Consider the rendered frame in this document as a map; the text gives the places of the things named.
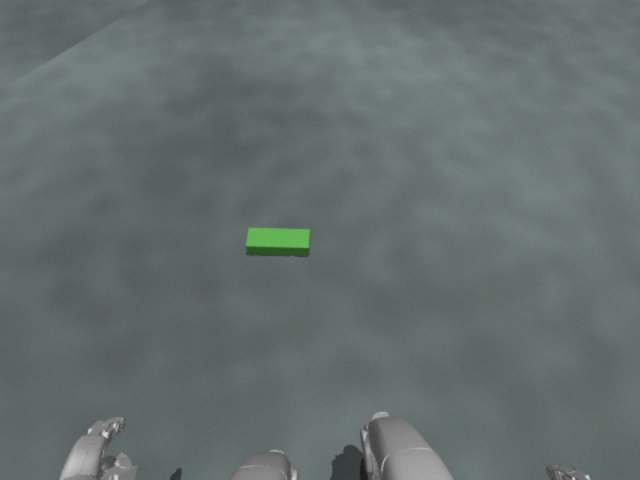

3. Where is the carton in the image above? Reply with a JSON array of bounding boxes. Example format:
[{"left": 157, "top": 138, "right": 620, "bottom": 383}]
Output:
[{"left": 246, "top": 228, "right": 310, "bottom": 256}]

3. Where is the right robot hand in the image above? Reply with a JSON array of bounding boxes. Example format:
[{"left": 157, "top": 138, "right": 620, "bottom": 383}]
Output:
[{"left": 546, "top": 464, "right": 590, "bottom": 480}]

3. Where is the left robot hand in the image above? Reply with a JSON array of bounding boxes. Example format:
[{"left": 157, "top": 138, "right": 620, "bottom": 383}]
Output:
[{"left": 59, "top": 417, "right": 138, "bottom": 480}]

